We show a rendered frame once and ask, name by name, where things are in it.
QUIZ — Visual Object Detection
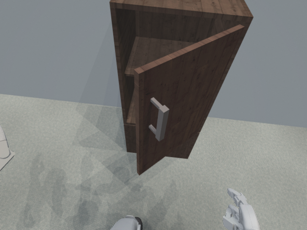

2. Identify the handle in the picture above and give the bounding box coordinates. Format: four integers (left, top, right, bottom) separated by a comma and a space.
149, 97, 169, 141

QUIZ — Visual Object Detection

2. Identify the left robot hand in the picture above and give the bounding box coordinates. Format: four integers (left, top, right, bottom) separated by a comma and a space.
0, 125, 15, 171

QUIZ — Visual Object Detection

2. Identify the robot left shin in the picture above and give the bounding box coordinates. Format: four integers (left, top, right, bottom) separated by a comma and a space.
125, 216, 138, 222

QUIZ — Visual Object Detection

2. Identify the robot left thigh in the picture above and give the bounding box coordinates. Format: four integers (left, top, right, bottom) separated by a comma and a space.
110, 218, 141, 230

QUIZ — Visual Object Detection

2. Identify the right robot hand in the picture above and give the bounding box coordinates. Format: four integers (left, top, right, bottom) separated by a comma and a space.
223, 188, 261, 230

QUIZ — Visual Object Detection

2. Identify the cupboard door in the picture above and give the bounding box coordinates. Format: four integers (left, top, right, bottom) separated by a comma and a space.
134, 24, 245, 175

